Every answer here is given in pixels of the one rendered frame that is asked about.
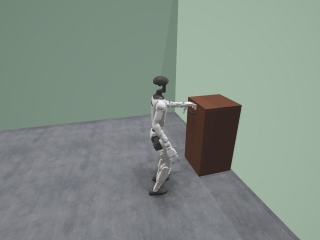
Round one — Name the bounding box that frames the cabinet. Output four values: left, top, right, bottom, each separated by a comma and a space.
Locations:
184, 94, 242, 177

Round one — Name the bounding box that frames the left robot shin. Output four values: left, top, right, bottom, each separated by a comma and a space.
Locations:
157, 157, 165, 176

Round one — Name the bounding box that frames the right robot foot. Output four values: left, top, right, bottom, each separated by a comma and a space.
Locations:
149, 188, 167, 196

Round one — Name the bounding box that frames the robot right forearm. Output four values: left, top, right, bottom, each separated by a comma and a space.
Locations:
154, 124, 172, 150

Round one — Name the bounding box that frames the right robot upper arm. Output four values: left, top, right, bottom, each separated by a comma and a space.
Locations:
152, 100, 166, 130

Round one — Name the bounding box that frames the robot left forearm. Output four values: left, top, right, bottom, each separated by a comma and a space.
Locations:
169, 101, 186, 108

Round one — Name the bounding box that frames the robot left hand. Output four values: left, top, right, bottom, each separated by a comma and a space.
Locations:
183, 101, 197, 114

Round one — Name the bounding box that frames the handle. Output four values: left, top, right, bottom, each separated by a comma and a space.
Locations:
188, 110, 197, 116

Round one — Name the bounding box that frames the robot right hand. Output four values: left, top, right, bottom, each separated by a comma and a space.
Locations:
167, 147, 180, 165

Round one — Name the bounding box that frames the drawer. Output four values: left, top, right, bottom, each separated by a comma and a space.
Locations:
188, 106, 205, 124

